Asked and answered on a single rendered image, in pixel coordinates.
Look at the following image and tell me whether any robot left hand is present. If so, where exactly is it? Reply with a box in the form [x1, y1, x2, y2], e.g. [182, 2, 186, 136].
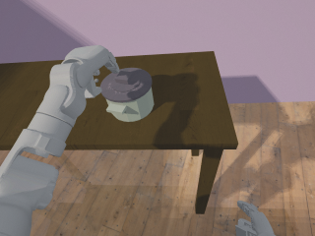
[65, 45, 120, 98]

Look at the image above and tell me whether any robot left forearm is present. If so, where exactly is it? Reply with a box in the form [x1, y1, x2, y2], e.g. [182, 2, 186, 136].
[0, 56, 93, 183]

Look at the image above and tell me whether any knob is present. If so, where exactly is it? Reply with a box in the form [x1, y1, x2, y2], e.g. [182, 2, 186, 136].
[115, 71, 134, 85]

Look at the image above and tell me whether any robot left upper arm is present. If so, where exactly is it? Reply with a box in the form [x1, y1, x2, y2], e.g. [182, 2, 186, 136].
[0, 155, 59, 236]

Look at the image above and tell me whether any pot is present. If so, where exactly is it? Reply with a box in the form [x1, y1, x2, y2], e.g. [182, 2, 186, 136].
[106, 87, 155, 122]

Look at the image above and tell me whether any table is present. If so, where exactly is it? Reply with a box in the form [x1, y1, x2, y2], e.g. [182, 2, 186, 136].
[0, 51, 238, 214]

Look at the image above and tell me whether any robot right hand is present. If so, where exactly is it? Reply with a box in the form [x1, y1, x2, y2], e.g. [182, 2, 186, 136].
[235, 201, 275, 236]

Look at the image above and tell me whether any lid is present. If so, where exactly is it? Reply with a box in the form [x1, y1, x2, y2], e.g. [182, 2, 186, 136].
[100, 67, 153, 103]

